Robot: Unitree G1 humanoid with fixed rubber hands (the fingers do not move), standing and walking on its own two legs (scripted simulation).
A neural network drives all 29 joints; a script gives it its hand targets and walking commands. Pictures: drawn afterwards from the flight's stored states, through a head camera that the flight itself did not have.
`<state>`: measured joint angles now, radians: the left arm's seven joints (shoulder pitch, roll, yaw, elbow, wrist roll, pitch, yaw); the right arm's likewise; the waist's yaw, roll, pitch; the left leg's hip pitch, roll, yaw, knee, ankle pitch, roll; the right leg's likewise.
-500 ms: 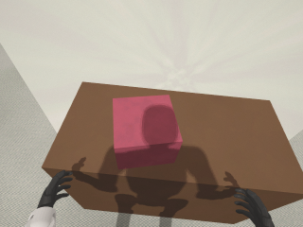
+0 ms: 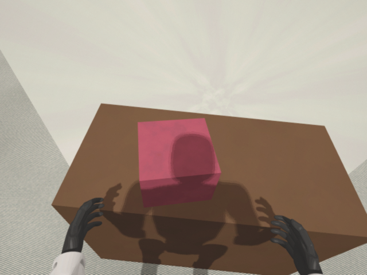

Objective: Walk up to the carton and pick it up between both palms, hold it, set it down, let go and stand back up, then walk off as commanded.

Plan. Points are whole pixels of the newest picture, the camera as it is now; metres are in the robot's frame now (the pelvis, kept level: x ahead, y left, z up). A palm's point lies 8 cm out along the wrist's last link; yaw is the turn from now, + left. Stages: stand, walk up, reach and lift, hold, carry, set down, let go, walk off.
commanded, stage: reach and lift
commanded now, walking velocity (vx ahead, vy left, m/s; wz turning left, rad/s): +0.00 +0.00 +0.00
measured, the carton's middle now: (175, 161) +0.42 +0.03 -0.06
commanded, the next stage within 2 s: none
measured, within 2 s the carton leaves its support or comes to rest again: neither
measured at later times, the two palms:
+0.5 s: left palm (86, 220) +0.22 +0.21 +0.00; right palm (292, 223) +0.23 -0.23 +0.01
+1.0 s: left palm (86, 182) +0.28 +0.22 +0.04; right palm (282, 178) +0.32 -0.21 +0.05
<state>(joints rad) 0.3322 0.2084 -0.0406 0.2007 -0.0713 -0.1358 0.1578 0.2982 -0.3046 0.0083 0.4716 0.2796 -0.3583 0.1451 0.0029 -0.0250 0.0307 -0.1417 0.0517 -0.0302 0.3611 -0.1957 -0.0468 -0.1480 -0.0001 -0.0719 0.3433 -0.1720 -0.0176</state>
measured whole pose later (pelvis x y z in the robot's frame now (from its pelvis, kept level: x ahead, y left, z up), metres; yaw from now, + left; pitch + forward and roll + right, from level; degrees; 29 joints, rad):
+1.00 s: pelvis +0.02 +0.00 +0.00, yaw +0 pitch +0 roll +0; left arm 0.03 0.19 0.04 0.11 -0.10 0.11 0.14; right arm -0.15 -0.30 0.04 0.46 0.35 -0.13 0.05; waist 0.00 -0.02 0.02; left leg -0.14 0.05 -0.03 0.35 -0.21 -0.05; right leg -0.15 0.00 -0.07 0.34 -0.19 -0.02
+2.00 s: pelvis +0.01 +0.00 +0.00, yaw +0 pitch +8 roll -1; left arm -0.70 0.19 0.12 0.89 -0.11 0.05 0.14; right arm -0.91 -0.31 0.05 1.21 0.37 -0.08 0.04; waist 0.06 -0.02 -0.09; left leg -0.36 0.06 -0.03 0.42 -0.21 -0.05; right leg -0.35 0.01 -0.07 0.37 -0.17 -0.02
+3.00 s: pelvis -0.02 +0.00 -0.06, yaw -2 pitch +27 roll +0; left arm -0.81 0.18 0.05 1.39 -0.24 -0.51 0.10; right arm -0.97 -0.22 0.13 1.46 0.30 -0.41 0.01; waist 0.07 -0.02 -0.27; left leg -0.98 0.06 -0.03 0.85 -0.35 -0.06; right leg -1.00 0.00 -0.05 0.84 -0.31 -0.02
